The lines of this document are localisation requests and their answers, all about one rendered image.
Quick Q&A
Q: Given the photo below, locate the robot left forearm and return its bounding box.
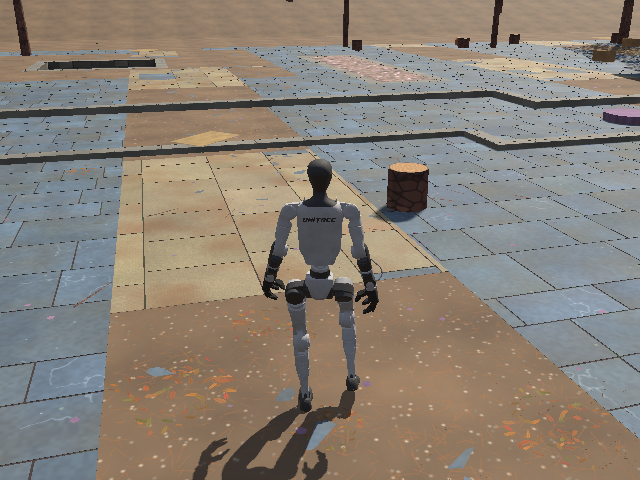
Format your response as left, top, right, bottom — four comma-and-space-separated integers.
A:
264, 241, 283, 282

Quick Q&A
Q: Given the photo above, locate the robot right foot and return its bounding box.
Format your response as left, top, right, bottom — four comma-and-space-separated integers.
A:
346, 373, 360, 391

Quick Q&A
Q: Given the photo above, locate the robot left upper arm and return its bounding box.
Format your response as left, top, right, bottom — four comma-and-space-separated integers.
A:
272, 202, 299, 257

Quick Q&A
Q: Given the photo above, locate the robot left hand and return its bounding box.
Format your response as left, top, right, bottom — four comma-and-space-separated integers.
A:
262, 278, 285, 300

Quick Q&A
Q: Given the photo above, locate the robot right upper arm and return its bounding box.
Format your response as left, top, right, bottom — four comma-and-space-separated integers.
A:
341, 202, 367, 259

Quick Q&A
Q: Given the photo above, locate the humanoid robot head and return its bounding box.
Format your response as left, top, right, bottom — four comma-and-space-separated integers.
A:
303, 159, 337, 207

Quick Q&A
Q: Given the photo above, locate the robot right hand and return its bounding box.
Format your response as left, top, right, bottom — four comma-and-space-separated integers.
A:
355, 287, 379, 314

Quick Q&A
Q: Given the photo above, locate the robot right forearm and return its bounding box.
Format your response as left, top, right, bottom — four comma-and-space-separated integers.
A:
357, 243, 377, 291

